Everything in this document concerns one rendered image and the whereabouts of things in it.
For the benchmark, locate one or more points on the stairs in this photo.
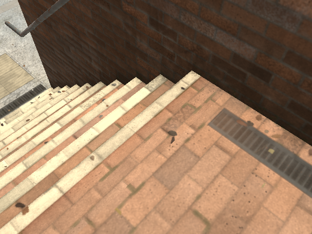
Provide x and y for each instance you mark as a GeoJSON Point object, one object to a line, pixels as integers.
{"type": "Point", "coordinates": [44, 139]}

